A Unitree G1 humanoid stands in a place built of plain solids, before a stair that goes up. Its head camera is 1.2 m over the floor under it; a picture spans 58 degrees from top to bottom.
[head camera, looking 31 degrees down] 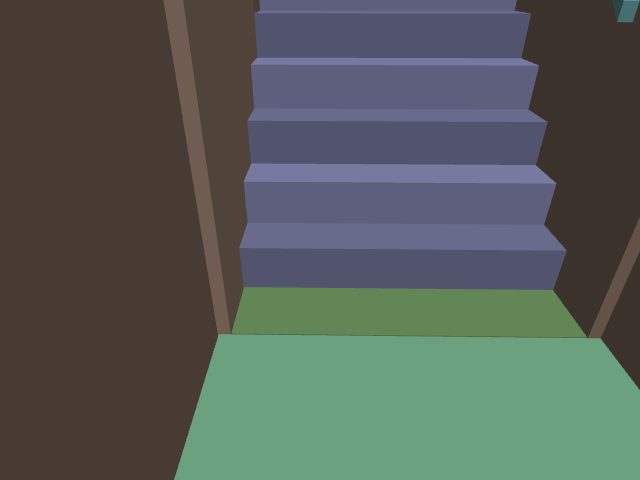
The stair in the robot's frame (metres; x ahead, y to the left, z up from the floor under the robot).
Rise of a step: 0.21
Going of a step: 0.23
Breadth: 1.40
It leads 1 degrees to the right of straight ahead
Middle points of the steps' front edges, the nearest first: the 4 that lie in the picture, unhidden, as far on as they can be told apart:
1.57 -0.35 0.21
1.79 -0.36 0.42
2.02 -0.36 0.63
2.25 -0.36 0.84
